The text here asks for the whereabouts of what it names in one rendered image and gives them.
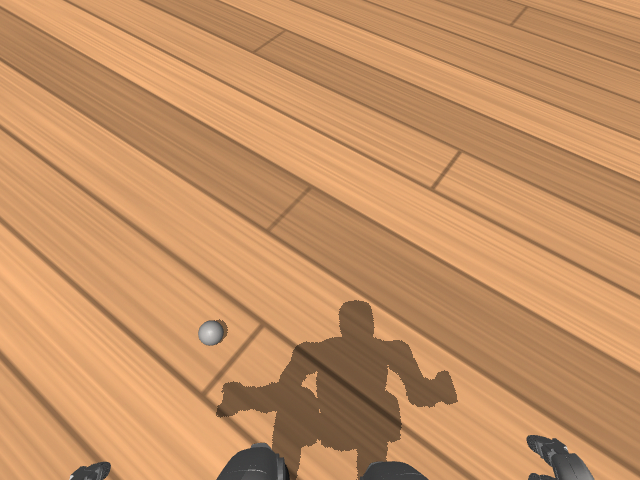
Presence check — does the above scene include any left robot hand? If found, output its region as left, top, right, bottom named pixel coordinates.
left=69, top=462, right=111, bottom=480

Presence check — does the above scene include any ball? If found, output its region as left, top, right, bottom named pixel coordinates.
left=198, top=320, right=224, bottom=346

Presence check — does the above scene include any right robot hand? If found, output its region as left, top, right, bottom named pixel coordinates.
left=526, top=435, right=595, bottom=480

